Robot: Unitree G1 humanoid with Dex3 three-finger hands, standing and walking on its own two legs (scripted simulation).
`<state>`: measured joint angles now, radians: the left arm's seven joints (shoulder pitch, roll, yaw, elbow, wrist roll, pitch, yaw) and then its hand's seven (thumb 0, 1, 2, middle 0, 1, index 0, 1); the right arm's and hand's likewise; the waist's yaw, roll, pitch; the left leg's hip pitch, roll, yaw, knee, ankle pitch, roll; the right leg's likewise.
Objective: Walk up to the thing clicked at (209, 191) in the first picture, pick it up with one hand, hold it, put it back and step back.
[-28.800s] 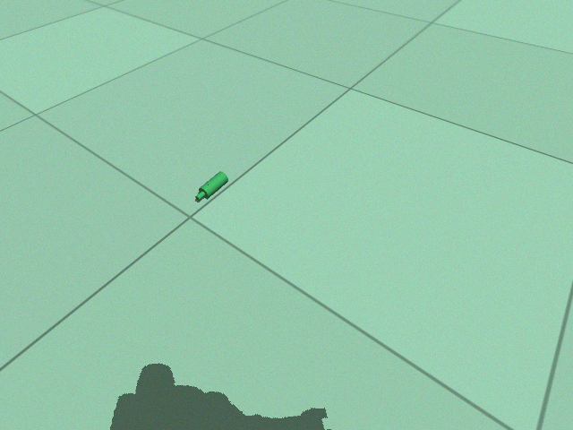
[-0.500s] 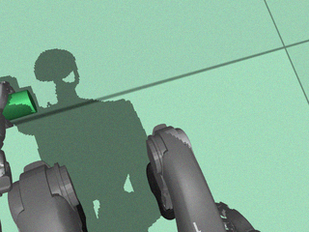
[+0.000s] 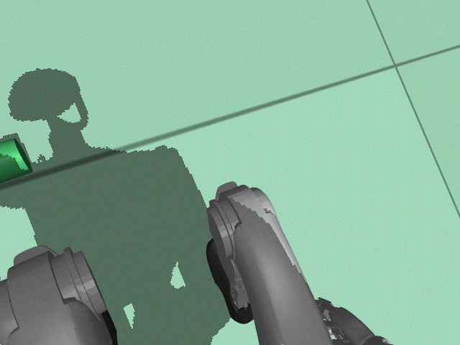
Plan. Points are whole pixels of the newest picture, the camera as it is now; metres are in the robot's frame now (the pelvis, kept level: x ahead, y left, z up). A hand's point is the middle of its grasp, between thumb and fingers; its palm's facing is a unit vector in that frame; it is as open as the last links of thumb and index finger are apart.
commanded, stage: rest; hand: left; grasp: from above
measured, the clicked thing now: out of the picture +0.44 +0.32 -0.25
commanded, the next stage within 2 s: open in 0.46 s
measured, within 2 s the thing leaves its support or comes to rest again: rests again in 0.70 s
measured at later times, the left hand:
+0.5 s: hand out of the picture +0.44 +0.29 -0.24, palm faces -0.43 -0.17 -0.88, open 9.3 cm
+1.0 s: hand out of the picture +0.45 +0.30 -0.24, palm faces -0.43 -0.16 -0.89, open 10.6 cm
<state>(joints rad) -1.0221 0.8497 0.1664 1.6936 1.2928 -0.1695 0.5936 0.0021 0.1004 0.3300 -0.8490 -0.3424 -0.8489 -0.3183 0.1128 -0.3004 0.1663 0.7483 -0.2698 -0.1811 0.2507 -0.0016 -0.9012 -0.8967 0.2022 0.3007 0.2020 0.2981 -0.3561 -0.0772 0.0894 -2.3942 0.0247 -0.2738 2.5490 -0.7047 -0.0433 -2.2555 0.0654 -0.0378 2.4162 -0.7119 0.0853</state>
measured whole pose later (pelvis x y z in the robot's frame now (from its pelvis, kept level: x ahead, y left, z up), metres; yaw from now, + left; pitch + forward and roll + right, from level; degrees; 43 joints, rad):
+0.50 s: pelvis +0.00 +0.01 +0.00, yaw -2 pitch +28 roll -14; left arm -1.05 0.91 0.16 1.79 1.31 -0.17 0.64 0.00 0.12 0.25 -0.88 -0.28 -0.88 -0.25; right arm 0.09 -0.31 0.23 0.74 -0.30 -0.24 0.30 0.00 -0.90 -0.90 0.20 0.30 0.20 0.30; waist -0.38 -0.10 0.12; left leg -2.39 0.03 -0.30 2.58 -0.71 -0.03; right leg -2.23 0.08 -0.06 2.42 -0.70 0.09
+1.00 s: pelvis -0.01 +0.01 +0.00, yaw -2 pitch +26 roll -15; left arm -1.07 0.95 0.13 1.79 1.29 -0.18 0.65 0.00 0.01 0.53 -0.57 -0.53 -0.58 -0.52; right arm 0.09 -0.32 0.26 0.73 -0.30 -0.27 0.31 0.00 -0.90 -0.90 0.20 0.30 0.20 0.30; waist -0.39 -0.12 0.15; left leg -2.38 0.03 -0.32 2.59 -0.71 -0.03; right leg -2.22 0.08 -0.07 2.41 -0.69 0.09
